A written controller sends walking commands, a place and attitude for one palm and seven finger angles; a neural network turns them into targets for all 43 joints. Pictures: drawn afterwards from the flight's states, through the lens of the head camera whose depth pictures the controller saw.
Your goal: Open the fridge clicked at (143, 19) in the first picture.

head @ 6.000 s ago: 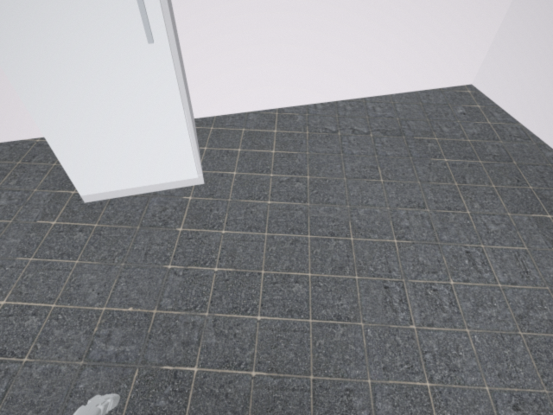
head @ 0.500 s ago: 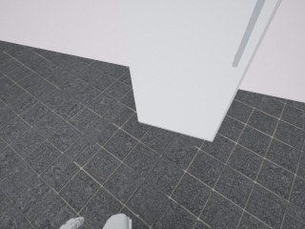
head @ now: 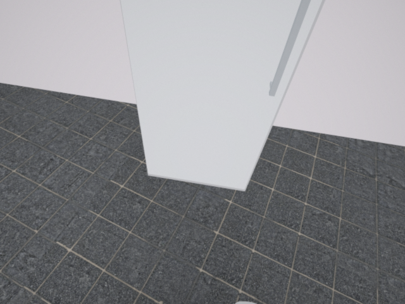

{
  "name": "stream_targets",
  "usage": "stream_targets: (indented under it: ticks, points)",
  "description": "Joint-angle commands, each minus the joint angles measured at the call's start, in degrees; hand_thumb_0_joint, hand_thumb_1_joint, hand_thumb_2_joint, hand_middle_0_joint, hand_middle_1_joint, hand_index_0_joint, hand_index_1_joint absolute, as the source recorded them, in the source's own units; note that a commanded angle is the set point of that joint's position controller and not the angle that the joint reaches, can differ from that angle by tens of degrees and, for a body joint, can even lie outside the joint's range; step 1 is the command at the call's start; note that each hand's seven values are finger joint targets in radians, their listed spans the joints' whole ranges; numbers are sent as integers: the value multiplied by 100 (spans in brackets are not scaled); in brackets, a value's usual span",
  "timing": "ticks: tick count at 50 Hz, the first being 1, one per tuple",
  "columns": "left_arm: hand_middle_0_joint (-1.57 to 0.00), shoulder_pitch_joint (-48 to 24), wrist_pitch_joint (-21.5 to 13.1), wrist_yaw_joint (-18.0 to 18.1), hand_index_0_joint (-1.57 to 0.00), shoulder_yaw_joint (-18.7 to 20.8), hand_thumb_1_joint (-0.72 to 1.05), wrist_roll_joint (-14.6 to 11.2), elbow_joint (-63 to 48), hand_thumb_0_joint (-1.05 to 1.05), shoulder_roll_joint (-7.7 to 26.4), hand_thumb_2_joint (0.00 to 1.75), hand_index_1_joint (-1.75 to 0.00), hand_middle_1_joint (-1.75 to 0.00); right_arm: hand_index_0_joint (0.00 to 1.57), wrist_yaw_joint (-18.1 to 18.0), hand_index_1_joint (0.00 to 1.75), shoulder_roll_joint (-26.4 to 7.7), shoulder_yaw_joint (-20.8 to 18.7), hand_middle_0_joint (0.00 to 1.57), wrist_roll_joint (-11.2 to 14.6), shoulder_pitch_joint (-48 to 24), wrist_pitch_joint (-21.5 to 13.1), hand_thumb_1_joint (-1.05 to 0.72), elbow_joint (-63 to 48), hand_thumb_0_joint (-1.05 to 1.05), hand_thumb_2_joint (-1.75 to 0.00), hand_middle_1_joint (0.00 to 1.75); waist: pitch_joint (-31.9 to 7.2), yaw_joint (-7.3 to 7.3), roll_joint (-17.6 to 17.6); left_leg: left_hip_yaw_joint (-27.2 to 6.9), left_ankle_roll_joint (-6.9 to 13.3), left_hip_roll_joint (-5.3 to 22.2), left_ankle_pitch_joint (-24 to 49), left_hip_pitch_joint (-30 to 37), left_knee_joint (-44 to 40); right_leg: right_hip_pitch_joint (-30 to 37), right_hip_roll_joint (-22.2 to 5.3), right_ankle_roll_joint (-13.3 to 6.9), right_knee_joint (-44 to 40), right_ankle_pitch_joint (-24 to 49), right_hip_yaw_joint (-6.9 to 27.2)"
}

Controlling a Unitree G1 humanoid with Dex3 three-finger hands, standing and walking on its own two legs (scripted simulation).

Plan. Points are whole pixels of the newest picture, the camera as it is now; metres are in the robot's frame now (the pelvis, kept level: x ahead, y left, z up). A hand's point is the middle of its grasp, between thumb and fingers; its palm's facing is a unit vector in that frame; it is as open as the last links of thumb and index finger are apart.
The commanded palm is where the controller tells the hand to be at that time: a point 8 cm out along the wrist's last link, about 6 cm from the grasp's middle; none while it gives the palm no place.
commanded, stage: take the last steps up to it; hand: right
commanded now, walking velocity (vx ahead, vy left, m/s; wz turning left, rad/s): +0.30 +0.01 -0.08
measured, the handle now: (298, 14) +0.76 -0.18 +0.23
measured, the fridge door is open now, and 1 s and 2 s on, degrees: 0 0 0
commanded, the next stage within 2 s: come to a stop and stand still in 0.86 s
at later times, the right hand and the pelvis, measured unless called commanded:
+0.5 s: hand out of the picture +0.10 -0.24 -0.18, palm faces +0.04 +0.99 -0.15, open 7.4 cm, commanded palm none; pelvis +0.08 -0.05 +0.00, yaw +0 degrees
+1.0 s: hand (277, 253) +0.29 -0.19 -0.18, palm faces +0.06 +0.98 -0.18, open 7.2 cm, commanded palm none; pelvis +0.25 -0.01 -0.01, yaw -1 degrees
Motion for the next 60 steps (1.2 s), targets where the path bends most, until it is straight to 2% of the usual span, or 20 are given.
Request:
stream_targets:
  ticks: [1,4,7,9,11,14,17,24,29,32,33,34,35,37,41,47,50,52,54,60]
  points:
    - [-20,-521,-265,-12,-20,-22,90,-5,-455,0,188,90,-30,-30,20,-39,30,-1245,-325,20,-28,709,-144,-90,64,0,-90,30,-229,-371,1285,-1375,659,1415,293,681,-1402,-321,-143,-93,-1064,-176,-361]
    - [-20,-426,-384,-32,-20,-68,90,-20,-408,0,78,90,-30,-30,20,-3,30,-1291,-320,20,-50,720,-148,-90,259,0,-90,30,-134,-328,1335,-1431,685,1420,-653,217,-1542,323,-128,-272,-2001,-274,-562]
    - [-20,518,-532,48,-20,-108,90,-25,2,0,62,90,-30,-30,20,37,30,-1104,-276,20,50,480,-91,-90,410,0,-90,30,-250,127,764,-783,235,861,-1378,-844,-890,2188,-33,-338,-3730,596,-823]
    - [-20,1354,-584,143,-20,72,90,47,216,0,973,90,-30,-30,20,110,30,-475,-122,20,74,333,-69,-90,223,0,-90,30,-97,474,-1647,215,-269,-116,-1645,-2469,1456,2856,-2008,-1078,-4949,-930,1841]
    - [-20,1254,-589,206,-20,55,90,57,208,0,874,90,-30,-30,20,129,30,-669,-182,20,-42,-296,-39,-90,122,0,-90,30,511,528,-1066,-493,-188,84,-1393,-2821,2889,2004,-2202,-1357,-5392,-1457,2206]
    - [-20,780,-730,260,-20,-125,90,-7,135,0,362,90,-30,-30,20,242,30,-603,-196,20,-17,160,-58,-90,511,0,-90,30,651,117,-541,-619,-259,243,-237,-2572,3314,1878,-1546,-1128,-5223,634,829]
    - [-20,1061,-842,309,-20,-136,90,-53,280,0,244,90,-30,-30,20,234,30,-566,-192,20,2,310,-27,-90,651,0,-90,30,307,51,-454,-566,-352,183,118,-2553,3370,2325,-1372,-1143,-4966,2503,253]
    - [-20,1617,-869,350,-20,-102,90,-11,609,0,167,90,-30,-30,20,259,30,-423,-154,20,36,-622,-7,-90,368,0,-90,30,605,223,-520,-393,-297,224,376,-2852,2243,2650,-1478,-1225,-4811,3402,-71]
    - [-20,1634,-834,340,-20,-55,90,47,723,0,249,90,-30,-30,20,265,30,-397,-176,20,60,-931,-90,-90,231,0,-90,30,585,219,-625,-140,6,-94,158,-1813,1031,2469,-1519,-1173,-4363,4127,-204]
    - [-20,1456,-822,316,-20,-42,90,-29,741,0,308,90,-30,-30,20,208,30,-687,-296,20,28,663,-228,-90,711,0,-90,30,-304,-551,-234,35,201,-429,745,615,170,1838,-1145,-865,-2452,4857,-537]
    - [-20,1554,-840,253,-20,-67,90,-99,674,0,93,90,-30,-30,20,140,30,-1155,-418,20,-21,1444,-323,-90,932,0,-90,30,-992,-825,565,-1061,587,544,1139,2071,74,683,-736,-647,-916,3479,-778]
    - [-20,1671,-864,265,-20,-105,90,-156,500,0,-240,90,-30,-30,20,90,30,-1628,-519,20,30,1913,-330,-90,1029,0,-90,30,-1562,-780,1574,-3230,1302,2054,2196,2801,-499,-485,123,-460,997,-909,-806]
    - [-20,1350,-795,264,-20,-88,90,-190,398,0,-104,90,-30,-30,20,52,30,-1624,-518,20,120,1642,-301,-90,962,0,-90,30,-1474,-766,1235,-3450,1519,2208,1407,2104,-1001,-552,-88,-595,1720,-1042,-146]
    - [-20,797,-738,201,-20,-54,90,-72,275,0,-193,90,-30,-30,20,1,30,-1097,-373,20,92,522,-248,-90,636,0,-90,30,-226,-414,602,-2615,1285,1770,-72,428,-1385,-864,-536,-608,1810,-217,-20]
    - [-20,1329,-514,149,-20,-122,90,15,401,0,-518,90,-30,-30,20,-47,30,-637,-193,20,20,-131,-309,-90,490,0,-90,30,-113,253,670,-1110,851,1145,431,-984,-1599,107,-627,-387,141,60,-342]
    - [-20,690,-619,95,-20,-175,90,4,170,0,-504,90,-30,-30,20,18,30,-766,-233,20,33,239,-295,-90,646,0,-90,30,-169,43,871,-1050,887,947,681,-448,-1385,451,-383,-286,-1801,520,-738]
    - [-20,706,-680,154,-20,-238,90,-24,322,0,-430,90,-30,-30,20,-3,30,-569,-146,20,88,202,-224,-90,732,0,-90,30,-70,151,664,-790,502,648,1121,-724,-762,1494,-337,-204,-3161,1628,-687]
    - [-20,811,-753,231,-20,-242,90,-16,364,0,88,90,-30,-30,20,-56,30,-264,-48,20,131,542,-147,-90,763,0,-90,30,-327,20,-566,-501,-64,79,561,-596,-166,1868,-1268,-586,-3609,4079,256]
    - [-20,316,-669,314,-20,-233,90,-69,330,0,252,90,-30,-30,20,-113,30,-302,-15,20,117,717,-22,-90,922,0,-90,30,-164,-95,-985,-332,-255,-23,-247,-99,63,1336,-1590,-924,-3991,4298,473]
    - [-20,299,-486,485,-20,17,90,-80,213,0,576,90,-30,-30,20,-127,30,-643,-155,20,64,624,192,-90,697,0,-90,30,-635,73,-644,-784,-280,-76,-1647,-1220,2195,2526,-2105,-1603,-3738,6691,564]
